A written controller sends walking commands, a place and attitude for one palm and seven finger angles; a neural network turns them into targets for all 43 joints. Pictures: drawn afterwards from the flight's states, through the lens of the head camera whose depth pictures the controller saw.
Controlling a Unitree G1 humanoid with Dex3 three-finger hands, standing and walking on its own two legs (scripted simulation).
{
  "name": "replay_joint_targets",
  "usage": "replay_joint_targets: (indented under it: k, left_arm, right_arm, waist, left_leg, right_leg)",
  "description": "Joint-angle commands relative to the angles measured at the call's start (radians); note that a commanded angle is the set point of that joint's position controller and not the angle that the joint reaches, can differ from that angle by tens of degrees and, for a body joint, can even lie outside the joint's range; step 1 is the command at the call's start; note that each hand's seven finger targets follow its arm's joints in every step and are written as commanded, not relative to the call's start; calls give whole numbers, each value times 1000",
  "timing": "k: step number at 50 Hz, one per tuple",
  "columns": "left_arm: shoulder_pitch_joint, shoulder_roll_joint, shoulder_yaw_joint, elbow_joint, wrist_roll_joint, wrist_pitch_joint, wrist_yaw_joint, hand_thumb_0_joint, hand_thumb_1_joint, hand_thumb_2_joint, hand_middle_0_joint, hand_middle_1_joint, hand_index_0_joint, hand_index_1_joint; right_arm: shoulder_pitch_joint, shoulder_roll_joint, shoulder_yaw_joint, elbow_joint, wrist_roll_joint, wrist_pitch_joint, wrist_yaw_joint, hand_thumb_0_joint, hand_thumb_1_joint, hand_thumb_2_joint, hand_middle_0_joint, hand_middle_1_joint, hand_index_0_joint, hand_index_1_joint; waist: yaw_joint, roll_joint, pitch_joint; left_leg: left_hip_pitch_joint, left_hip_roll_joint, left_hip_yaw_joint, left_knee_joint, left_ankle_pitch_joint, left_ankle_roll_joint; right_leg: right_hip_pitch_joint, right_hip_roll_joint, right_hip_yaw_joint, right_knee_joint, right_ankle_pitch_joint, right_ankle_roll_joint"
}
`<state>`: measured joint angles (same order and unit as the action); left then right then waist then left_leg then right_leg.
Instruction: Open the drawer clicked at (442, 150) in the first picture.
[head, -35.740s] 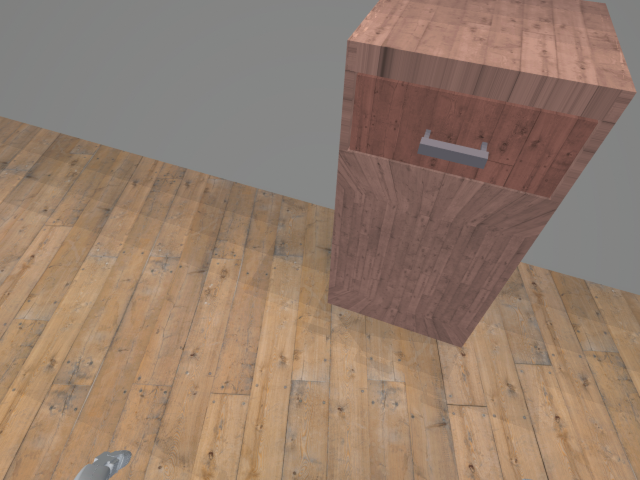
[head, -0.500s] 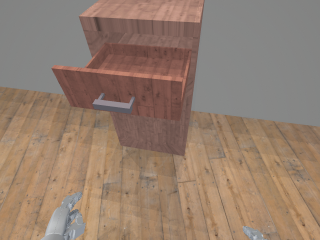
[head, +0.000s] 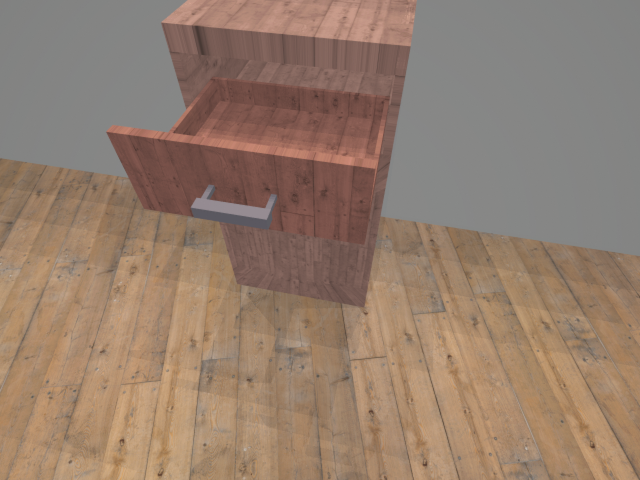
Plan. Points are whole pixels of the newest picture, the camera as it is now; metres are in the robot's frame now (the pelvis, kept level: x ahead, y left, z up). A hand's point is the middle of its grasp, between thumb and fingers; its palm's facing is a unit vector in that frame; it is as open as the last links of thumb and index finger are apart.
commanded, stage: let the arm hang, fingers relaxed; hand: left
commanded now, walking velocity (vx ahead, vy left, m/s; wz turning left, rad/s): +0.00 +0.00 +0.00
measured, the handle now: (236, 204) +0.52 +0.18 +0.01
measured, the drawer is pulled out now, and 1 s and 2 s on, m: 0.28 0.28 0.28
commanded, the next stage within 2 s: look to check the result in 0.42 s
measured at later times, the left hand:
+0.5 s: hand out of the picture +0.00 +0.16 -0.18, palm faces +0.02 -0.98 -0.18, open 7.3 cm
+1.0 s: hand out of the picture +0.02 +0.15 -0.17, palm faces +0.02 -0.98 -0.19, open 7.3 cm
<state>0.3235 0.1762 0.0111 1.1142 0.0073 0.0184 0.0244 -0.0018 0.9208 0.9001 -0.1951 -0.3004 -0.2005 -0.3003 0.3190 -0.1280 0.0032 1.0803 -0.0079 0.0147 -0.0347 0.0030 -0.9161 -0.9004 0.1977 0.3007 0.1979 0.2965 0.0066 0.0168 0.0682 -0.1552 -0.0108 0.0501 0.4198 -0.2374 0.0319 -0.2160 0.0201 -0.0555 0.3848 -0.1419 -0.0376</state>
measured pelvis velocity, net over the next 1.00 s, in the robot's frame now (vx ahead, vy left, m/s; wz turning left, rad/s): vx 0.02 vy -0.01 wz -0.02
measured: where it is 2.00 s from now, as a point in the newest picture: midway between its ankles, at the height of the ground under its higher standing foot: outside the picture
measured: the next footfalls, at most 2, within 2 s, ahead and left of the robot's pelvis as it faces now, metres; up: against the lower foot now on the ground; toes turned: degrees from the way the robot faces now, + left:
none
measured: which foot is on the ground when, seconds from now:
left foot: down 0.00-1.00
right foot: down 0.00-1.00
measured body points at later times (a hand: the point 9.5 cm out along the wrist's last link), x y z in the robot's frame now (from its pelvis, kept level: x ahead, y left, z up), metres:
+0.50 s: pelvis +0.01 +0.00 +0.00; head +0.03 -0.01 +0.45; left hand +0.00 +0.21 -0.16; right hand -0.03 -0.20 -0.16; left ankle +0.00 +0.10 -0.74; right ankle +0.04 -0.10 -0.74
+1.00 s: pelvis +0.02 -0.01 +0.00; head +0.05 -0.02 +0.45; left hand +0.02 +0.21 -0.16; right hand +0.00 -0.22 -0.16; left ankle +0.00 +0.10 -0.74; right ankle +0.04 -0.10 -0.74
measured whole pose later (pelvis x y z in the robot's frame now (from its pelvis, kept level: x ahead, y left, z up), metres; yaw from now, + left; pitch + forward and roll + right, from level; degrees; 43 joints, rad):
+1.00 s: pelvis +0.02 -0.01 +0.00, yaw -1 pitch -1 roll +0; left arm 0.26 0.13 0.02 1.14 0.01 -0.01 0.03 0.00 0.91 0.90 -0.20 -0.30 -0.20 -0.30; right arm 0.29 -0.11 -0.01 1.13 -0.01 0.00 -0.05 0.00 -0.91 -0.90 0.20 0.30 0.20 0.30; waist -0.01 0.01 0.07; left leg -0.11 0.01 0.06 0.38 -0.26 0.01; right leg -0.19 0.04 -0.05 0.38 -0.17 -0.06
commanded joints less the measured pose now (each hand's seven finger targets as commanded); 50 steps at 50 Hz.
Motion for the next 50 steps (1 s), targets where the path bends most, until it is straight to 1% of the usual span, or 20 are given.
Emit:
replay_joint_targets:
  k: [1, 3, 11, 13, 14, 18, 19, 23, 28, 29, 31, 33, 34, 35, 39, 44, 45, 46, 49, 50]
  left_arm:
    - [40, 78, 11, -16, 2, -23, 12, 0, 900, 900, -200, -300, -200, -300]
    - [49, 72, 11, -8, 3, -25, 15, 0, 900, 900, -200, -300, -200, -300]
    - [42, 51, 15, 2, 3, -27, 18, 0, 900, 900, -200, -300, -200, -300]
    - [47, 45, 14, 5, 3, -28, 20, 0, 900, 900, -200, -300, -200, -300]
    - [42, 45, 15, 6, 4, -27, 19, 0, 900, 900, -200, -300, -200, -300]
    - [48, 40, 14, 8, 3, -29, 19, 0, 900, 900, -200, -300, -200, -300]
    - [41, 41, 15, 8, 3, -29, 19, 0, 900, 900, -200, -300, -200, -300]
    - [43, 42, 17, 7, 3, -31, 19, 0, 900, 900, -200, -300, -200, -300]
    - [42, 42, 18, 7, 2, -34, 21, 0, 900, 900, -200, -300, -200, -300]
    - [36, 44, 17, 8, 2, -33, 20, 0, 900, 900, -200, -300, -200, -300]
    - [35, 46, 19, 8, 2, -34, 20, 0, 900, 900, -200, -300, -200, -300]
    - [38, 46, 18, 8, 3, -34, 21, 0, 900, 900, -200, -300, -200, -300]
    - [33, 45, 17, 9, 2, -33, 21, 0, 900, 900, -200, -300, -200, -300]
    - [32, 48, 20, 9, 2, -33, 20, 0, 900, 900, -200, -300, -200, -300]
    - [27, 52, 19, 7, 2, -35, 21, 0, 900, 900, -200, -300, -200, -300]
    - [21, 57, 21, 4, 2, -35, 20, 0, 900, 900, -200, -300, -200, -300]
    - [15, 61, 23, 3, 2, -37, 20, 0, 900, 900, -200, -300, -200, -300]
    - [15, 64, 24, 3, 2, -37, 19, 0, 900, 900, -200, -300, -200, -300]
    - [11, 69, 25, 0, 2, -39, 20, 0, 900, 900, -200, -300, -200, -300]
    - [6, 73, 26, -1, 1, -39, 20, 0, 900, 900, -200, -300, -200, -300]
  right_arm:
    - [82, -87, -14, 1, 2, -15, -7, 0, -900, -900, 200, 300, 200, 300]
    - [84, -78, -15, 9, 4, -17, -8, 0, -900, -900, 200, 300, 200, 300]
    - [92, -49, -14, 33, 2, -22, -11, 0, -900, -900, 200, 300, 200, 300]
    - [94, -43, -15, 35, 3, -21, -13, 0, -900, -900, 200, 300, 200, 300]
    - [97, -39, -15, 38, 1, -21, -12, 0, -900, -900, 200, 300, 200, 300]
    - [94, -39, -17, 39, 3, -23, -14, 0, -900, -900, 200, 300, 200, 300]
    - [101, -38, -16, 41, 2, -23, -14, 0, -900, -900, 200, 300, 200, 300]
    - [98, -42, -21, 40, 3, -22, -14, 0, -900, -900, 200, 300, 200, 300]
    - [92, -46, -22, 43, 3, -22, -16, 0, -900, -900, 200, 300, 200, 300]
    - [95, -45, -22, 46, 2, -21, -15, 0, -900, -900, 200, 300, 200, 300]
    - [92, -48, -22, 46, 2, -21, -15, 0, -900, -900, 200, 300, 200, 300]
    - [88, -47, -24, 44, 4, -19, -15, 0, -900, -900, 200, 300, 200, 300]
    - [89, -49, -23, 46, 2, -19, -15, 0, -900, -900, 200, 300, 200, 300]
    - [89, -48, -23, 47, 2, -19, -15, 0, -900, -900, 200, 300, 200, 300]
    - [83, -53, -25, 44, 2, -19, -16, 0, -900, -900, 200, 300, 200, 300]
    - [71, -61, -26, 41, 1, -20, -16, 0, -900, -900, 200, 300, 200, 300]
    - [75, -66, -26, 41, 1, -21, -17, 0, -900, -900, 200, 300, 200, 300]
    - [72, -67, -27, 42, 2, -21, -17, 0, -900, -900, 200, 300, 200, 300]
    - [63, -73, -31, 39, 1, -21, -17, 0, -900, -900, 200, 300, 200, 300]
    - [62, -77, -31, 40, 1, -20, -16, 0, -900, -900, 200, 300, 200, 300]
  waist:
    - [-9, -19, 29]
    - [-5, -8, 23]
    - [-7, 2, 32]
    - [-5, 19, 41]
    - [-7, 13, 49]
    - [-5, 22, 42]
    - [-9, 12, 45]
    - [-9, -21, 22]
    - [-11, -4, 8]
    - [-14, -1, 19]
    - [-14, 6, 13]
    - [-12, -14, 18]
    - [-15, 2, 29]
    - [-15, -9, 22]
    - [-16, 6, 20]
    - [-15, 2, 16]
    - [-17, -2, 8]
    - [-15, -3, 2]
    - [-16, -11, 6]
    - [-17, -4, 4]
  left_leg:
    - [-63, 118, -110, -126, -17, 19]
    - [-49, 117, -107, -127, -12, 19]
    - [-51, 112, -95, -125, 13, 15]
    - [-47, 115, -95, -127, 11, 15]
    - [-57, 115, -95, -130, 0, 15]
    - [-37, 115, -92, -127, 20, 15]
    - [-44, 115, -92, -125, 20, 14]
    - [-21, 113, -89, -116, 30, 15]
    - [-1, 112, -82, -106, 59, 13]
    - [-11, 112, -81, -108, 46, 12]
    - [-7, 111, -80, -106, 59, 10]
    - [-3, 113, -80, -107, 45, 10]
    - [-10, 111, -79, -107, 42, 11]
    - [-9, 111, -80, -106, 48, 10]
    - [0, 114, -76, -102, 63, 8]
    - [4, 115, -76, -104, 63, 8]
    - [3, 115, -76, -103, 79, 7]
    - [4, 115, -74, -105, 69, 6]
    - [12, 114, -74, -100, 82, 6]
    - [11, 112, -74, -102, 78, 4]
  right_leg:
    - [10, -100, 117, -73, -49, -20]
    - [4, -98, 116, -71, -51, -19]
    - [9, -101, 116, -62, -12, -18]
    - [1, -96, 119, -64, -14, -19]
    - [4, -98, 116, -64, -19, -18]
    - [-2, -96, 120, -63, -6, -20]
    - [4, -97, 120, -63, -2, -19]
    - [8, -98, 125, -67, 0, -21]
    - [14, -100, 130, -67, 31, -24]
    - [13, -103, 127, -71, 19, -23]
    - [19, -104, 131, -68, 39, -24]
    - [11, -100, 131, -76, 18, -22]
    - [10, -103, 131, -79, 13, -22]
    - [17, -104, 133, -79, 21, -23]
    - [18, -103, 132, -79, 41, -23]
    - [23, -103, 134, -81, 46, -23]
    - [37, -103, 134, -77, 70, -24]
    - [41, -107, 133, -79, 64, -23]
    - [42, -107, 134, -83, 89, -22]
    - [44, -108, 137, -82, 87, -23]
